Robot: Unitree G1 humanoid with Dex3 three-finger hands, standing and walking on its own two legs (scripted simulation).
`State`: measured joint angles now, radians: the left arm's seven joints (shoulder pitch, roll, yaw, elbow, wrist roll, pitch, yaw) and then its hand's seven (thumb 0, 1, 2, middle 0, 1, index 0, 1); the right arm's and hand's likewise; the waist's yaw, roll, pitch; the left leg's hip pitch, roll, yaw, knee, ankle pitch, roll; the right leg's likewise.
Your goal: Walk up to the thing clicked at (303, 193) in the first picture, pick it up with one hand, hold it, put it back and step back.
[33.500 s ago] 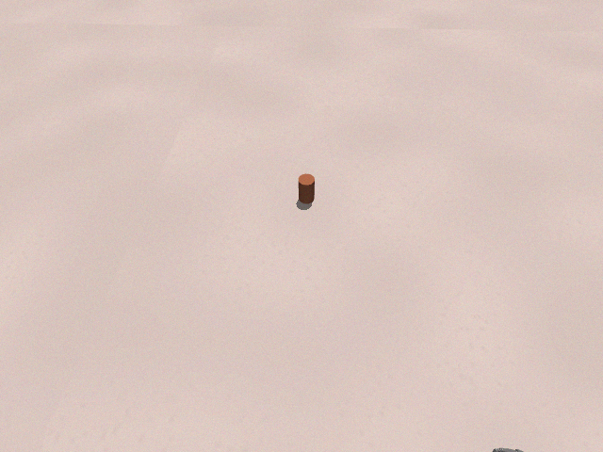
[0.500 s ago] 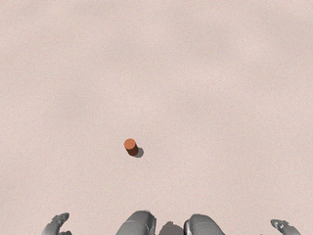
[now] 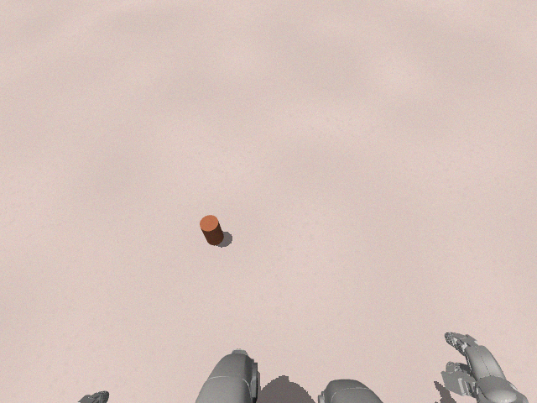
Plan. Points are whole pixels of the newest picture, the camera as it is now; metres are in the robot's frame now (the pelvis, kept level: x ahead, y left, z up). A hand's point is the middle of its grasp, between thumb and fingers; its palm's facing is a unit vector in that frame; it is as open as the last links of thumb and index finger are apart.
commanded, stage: step back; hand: left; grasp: from above
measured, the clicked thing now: (212, 230) +0.75 +0.30 -0.69
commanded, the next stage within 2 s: stand in 1.84 s
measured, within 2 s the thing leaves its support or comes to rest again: neither
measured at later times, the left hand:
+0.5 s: hand out of the picture -0.08 +0.30 -0.13, palm faces +0.08 -0.91 -0.41, open 7.4 cm
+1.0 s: hand out of the picture -0.26 +0.30 -0.12, palm faces +0.09 -0.89 -0.44, open 7.4 cm
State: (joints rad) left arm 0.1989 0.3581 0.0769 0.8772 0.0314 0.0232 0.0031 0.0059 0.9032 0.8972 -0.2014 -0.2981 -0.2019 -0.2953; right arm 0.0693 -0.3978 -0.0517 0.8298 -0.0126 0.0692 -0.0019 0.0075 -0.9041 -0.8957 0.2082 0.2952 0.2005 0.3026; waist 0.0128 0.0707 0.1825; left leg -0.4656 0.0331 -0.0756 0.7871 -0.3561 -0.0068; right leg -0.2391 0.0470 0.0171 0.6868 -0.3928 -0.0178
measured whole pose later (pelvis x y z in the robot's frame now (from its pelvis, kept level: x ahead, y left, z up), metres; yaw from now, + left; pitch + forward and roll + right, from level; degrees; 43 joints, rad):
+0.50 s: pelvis -0.17 +0.02 +0.01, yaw +4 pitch -3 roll -1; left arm 0.13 0.41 0.08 0.86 0.01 0.06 0.03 0.01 0.90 0.90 -0.20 -0.30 -0.20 -0.30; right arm 0.17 -0.36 -0.04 0.88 -0.05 0.07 0.01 0.01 -0.90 -0.90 0.21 0.30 0.20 0.30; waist 0.00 -0.02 0.17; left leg -0.29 0.00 -0.03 0.63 -0.28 0.02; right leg -0.51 0.11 0.12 1.22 -0.51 0.00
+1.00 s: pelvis -0.32 +0.01 +0.00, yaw +5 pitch -3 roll +2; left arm 0.19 0.39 0.08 0.89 0.05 0.01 0.00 0.01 0.90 0.90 -0.21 -0.30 -0.21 -0.30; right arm 0.23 -0.40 -0.07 0.98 -0.03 0.05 0.02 0.01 -0.91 -0.90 0.21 0.29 0.20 0.30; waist 0.03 0.00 0.11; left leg -0.22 -0.03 -0.04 0.62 -0.37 -0.01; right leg -0.33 -0.08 -0.03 0.71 -0.33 0.00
